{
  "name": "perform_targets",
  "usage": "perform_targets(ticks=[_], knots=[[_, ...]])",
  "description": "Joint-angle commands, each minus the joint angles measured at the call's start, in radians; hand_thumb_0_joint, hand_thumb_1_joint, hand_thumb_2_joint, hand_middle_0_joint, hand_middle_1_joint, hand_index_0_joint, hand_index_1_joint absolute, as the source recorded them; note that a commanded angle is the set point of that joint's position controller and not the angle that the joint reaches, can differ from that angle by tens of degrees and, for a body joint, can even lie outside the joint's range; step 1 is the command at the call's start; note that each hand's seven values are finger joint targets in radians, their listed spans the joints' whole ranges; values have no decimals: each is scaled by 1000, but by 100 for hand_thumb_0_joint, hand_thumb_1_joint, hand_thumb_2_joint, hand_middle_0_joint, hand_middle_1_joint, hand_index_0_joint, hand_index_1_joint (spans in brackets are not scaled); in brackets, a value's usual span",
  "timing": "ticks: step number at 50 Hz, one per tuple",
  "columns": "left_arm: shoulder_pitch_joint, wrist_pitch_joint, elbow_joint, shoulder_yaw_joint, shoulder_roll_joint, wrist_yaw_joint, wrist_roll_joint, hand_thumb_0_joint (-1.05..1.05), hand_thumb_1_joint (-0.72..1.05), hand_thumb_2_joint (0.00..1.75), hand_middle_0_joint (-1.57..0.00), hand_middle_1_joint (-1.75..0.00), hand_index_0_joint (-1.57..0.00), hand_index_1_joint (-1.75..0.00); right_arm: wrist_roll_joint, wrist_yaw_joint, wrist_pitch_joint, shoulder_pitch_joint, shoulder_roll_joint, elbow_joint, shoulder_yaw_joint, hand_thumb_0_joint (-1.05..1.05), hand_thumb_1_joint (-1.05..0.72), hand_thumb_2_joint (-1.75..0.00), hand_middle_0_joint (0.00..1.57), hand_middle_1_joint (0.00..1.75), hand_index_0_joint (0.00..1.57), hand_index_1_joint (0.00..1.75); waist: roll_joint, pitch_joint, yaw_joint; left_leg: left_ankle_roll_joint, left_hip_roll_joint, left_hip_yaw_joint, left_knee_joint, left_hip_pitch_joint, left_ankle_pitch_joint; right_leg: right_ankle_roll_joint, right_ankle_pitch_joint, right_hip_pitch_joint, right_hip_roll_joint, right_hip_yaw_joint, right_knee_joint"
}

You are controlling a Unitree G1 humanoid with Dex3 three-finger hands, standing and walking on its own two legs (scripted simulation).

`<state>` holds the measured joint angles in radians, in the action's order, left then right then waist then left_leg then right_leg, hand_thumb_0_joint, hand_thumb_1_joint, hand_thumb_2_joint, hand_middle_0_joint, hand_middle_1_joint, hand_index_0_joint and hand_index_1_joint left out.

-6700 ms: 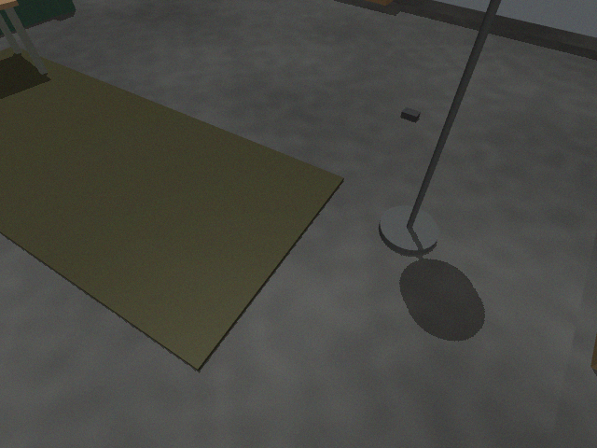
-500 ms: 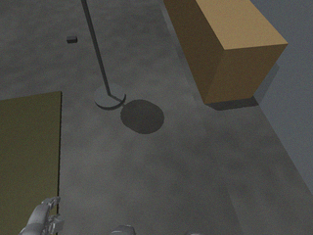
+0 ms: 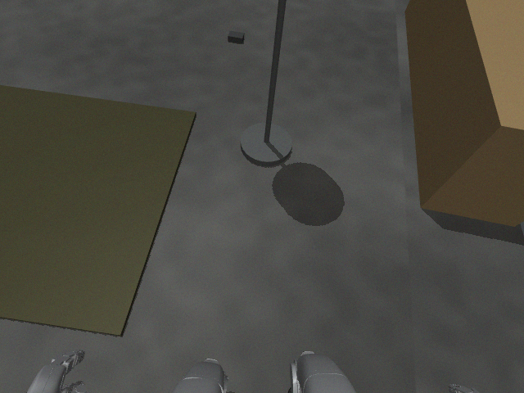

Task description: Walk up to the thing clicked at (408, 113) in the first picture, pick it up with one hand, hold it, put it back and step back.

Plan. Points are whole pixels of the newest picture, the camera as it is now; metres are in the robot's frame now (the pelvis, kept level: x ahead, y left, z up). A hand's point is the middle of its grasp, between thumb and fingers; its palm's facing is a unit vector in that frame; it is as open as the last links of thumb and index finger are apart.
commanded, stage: walk up
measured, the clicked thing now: (236, 37) +2.05 +0.11 -0.74
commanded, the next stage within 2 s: none
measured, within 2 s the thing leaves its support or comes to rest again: neither
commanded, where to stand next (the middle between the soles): +0.05 -0.01 m, yaw +27 degrees
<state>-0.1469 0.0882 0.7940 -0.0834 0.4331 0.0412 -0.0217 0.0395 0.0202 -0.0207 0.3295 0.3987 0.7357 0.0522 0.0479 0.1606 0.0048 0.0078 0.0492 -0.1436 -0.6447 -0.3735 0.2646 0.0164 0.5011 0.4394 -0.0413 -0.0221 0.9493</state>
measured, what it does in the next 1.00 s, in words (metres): steps on the spot, turning left: right foot, then left foot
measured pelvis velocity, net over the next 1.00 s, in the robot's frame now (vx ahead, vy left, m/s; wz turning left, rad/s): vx -0.03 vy -0.03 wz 0.46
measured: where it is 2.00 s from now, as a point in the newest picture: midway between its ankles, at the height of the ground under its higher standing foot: outside the picture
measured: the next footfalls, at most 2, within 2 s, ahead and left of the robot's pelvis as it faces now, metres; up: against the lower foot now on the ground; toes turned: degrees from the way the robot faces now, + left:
right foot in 0.10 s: +0.04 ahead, -0.15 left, +0.00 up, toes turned +4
left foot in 0.48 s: +0.01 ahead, +0.10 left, +0.00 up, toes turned +17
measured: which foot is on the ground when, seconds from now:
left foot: down 0.00-0.12, up 0.14-0.46, down 0.48-0.82, up 0.84-1.00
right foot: up 0.00-0.08, down 0.10-0.50, up 0.52-0.76, down 0.78-1.00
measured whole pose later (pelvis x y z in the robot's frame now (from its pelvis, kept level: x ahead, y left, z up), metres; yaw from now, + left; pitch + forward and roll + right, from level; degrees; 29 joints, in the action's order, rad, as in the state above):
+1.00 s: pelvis -0.03 -0.03 +0.00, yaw +27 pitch -2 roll +0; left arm -0.27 -0.03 0.85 -0.04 0.39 0.01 -0.05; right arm 0.02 -0.02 0.01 0.23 0.42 0.85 0.05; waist -0.03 0.09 -0.05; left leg -0.02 0.03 -0.04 -0.88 -0.40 0.48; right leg -0.02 0.35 0.27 -0.12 0.07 0.66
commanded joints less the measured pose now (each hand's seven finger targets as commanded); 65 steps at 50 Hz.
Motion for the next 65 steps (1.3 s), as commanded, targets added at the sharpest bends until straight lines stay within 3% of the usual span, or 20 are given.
perform_targets(ticks=[1,4,5,7,12,18,23,26,27,30,38,39,41,43,46,52,55,56,60,65], knots=[[-31,-60,-113,-45,122,-22,7,0,90,90,-20,-30,-20,-30,1,25,-7,2,292,-116,98,0,-90,-90,20,30,20,30,-219,-249,-6,-238,-214,-273,66,88,-512,10,-9,-103,50,21,-131],[-145,-85,-75,-63,156,-36,-4,0,90,90,-20,-30,-20,-30,-22,18,13,-64,217,-150,72,0,-90,-90,20,30,20,30,-100,-281,-80,-120,-86,-185,-114,-54,-362,61,-216,-339,-6,-49,-478],[-162,-94,-86,-81,249,-42,-18,0,90,90,-20,-30,-20,-30,-33,20,14,-94,163,-174,54,0,-90,-90,20,30,20,30,120,-248,-99,-52,53,-34,-302,-222,-91,126,-280,-377,-232,-323,-565],[-6,-95,-120,-87,314,-36,-13,0,90,90,-20,-30,-20,-30,-18,40,24,-7,220,-130,71,0,-90,-90,20,30,20,30,199,-191,-27,-19,5,12,-577,-293,385,326,-366,-254,-511,-594,-644],[-32,-114,-80,-69,212,-47,-9,0,90,90,-20,-30,-20,-30,-17,-17,26,-7,204,-69,78,0,-90,-90,20,30,20,30,111,-87,-22,-9,-10,48,-545,-227,123,153,-386,-220,-192,-98,-525],[-140,-120,-104,-77,247,-33,-22,0,90,90,-20,-30,-20,-30,-25,-33,5,-117,187,-75,65,0,-90,-90,20,30,20,30,200,-127,-89,8,-41,144,-179,-161,205,205,-451,-364,-258,-54,-494],[-100,-98,-127,-49,221,-27,2,0,90,90,-20,-30,-20,-30,-25,-16,-20,8,181,3,75,0,-90,-90,20,30,20,30,67,-207,-3,-38,16,204,121,213,-19,126,-471,-171,-250,50,-262],[-124,-78,-136,-28,148,-40,11,0,90,90,-20,-30,-20,-30,-8,3,-28,-21,366,-39,110,0,-90,-90,20,30,20,30,-264,-211,8,-282,-394,-498,299,255,-7,-11,150,152,-41,43,97],[-85,-81,-119,-39,203,-46,7,0,90,90,-20,-30,-20,-30,-19,7,-25,-47,365,-24,112,0,-90,-90,20,30,20,30,-247,-159,17,-333,-419,-529,317,131,24,-8,152,75,-71,-12,123],[-164,-89,-64,-41,185,-37,16,0,90,90,-20,-30,-20,-30,-25,14,-26,-116,246,-39,62,0,-90,-90,20,30,20,30,-198,-132,-39,-232,-246,-188,193,124,-239,-1,37,35,-72,-9,33],[-212,-120,0,-36,160,-52,8,0,90,90,-20,-30,-20,-30,-26,-5,10,-144,244,-49,60,0,-90,-90,20,30,20,30,-203,-193,-43,-176,-149,-104,59,-14,-192,7,-162,-265,34,103,-387],[-226,-128,7,-37,171,-56,-1,0,90,90,-20,-30,-20,-30,-37,-7,15,-160,203,-53,47,0,-90,-90,20,30,20,30,-151,-202,-67,-132,-118,-92,-8,-48,-161,32,-209,-312,4,43,-443],[-181,-142,-17,-66,301,-62,-21,0,90,90,-20,-30,-20,-30,-40,-3,21,-146,147,-61,37,0,-90,-90,20,30,20,30,142,-154,-64,-41,57,38,-297,-231,256,194,-58,-289,-358,-435,-663],[-74,-139,-43,-72,310,-58,-17,0,90,90,-20,-30,-20,-30,-27,1,24,-114,243,-13,69,0,-90,-90,20,30,20,30,120,-71,-32,-24,-48,-1,-423,-163,315,296,-60,-129,-453,-481,-674],[-70,-148,-27,-45,242,-58,-18,0,90,90,-20,-30,-20,-30,-31,-23,13,-95,204,31,65,0,-90,-90,20,30,20,30,114,-63,-22,-24,-36,74,-304,-128,230,187,-200,-170,-257,-155,-579],[-47,-121,-27,-26,210,-35,0,0,90,90,-20,-30,-20,-30,-29,-28,-24,-8,162,100,55,0,-90,-90,20,30,20,30,118,-176,12,-15,17,204,172,171,7,123,-372,-175,-171,17,-333],[-89,-93,-23,6,111,-46,22,0,90,90,-20,-30,-20,-30,-9,-2,-50,-55,323,68,79,0,-90,-90,20,30,20,30,-165,-226,1,-216,-371,-435,289,275,-69,-1,82,84,-16,-7,-54],[-56,-90,0,-10,183,-54,18,0,90,90,-20,-30,-20,-30,-23,-4,-45,-80,350,83,86,0,-90,-90,20,30,20,30,-150,-171,10,-284,-396,-445,299,131,-8,4,121,5,-51,-39,-19],[-92,-94,46,-7,162,-47,29,0,90,90,-20,-30,-20,-30,-28,6,-58,-130,245,97,41,0,-90,-90,20,30,20,30,-186,-147,-25,-184,-270,-163,198,182,-383,14,-12,-10,-56,-27,-123],[-97,-102,94,-1,143,-49,14,0,90,90,-20,-30,-20,-30,-38,9,-38,-166,240,109,35,0,-90,-90,20,30,20,30,-193,-195,-39,-144,-224,-62,115,91,-390,23,-239,-245,-5,43,-414]])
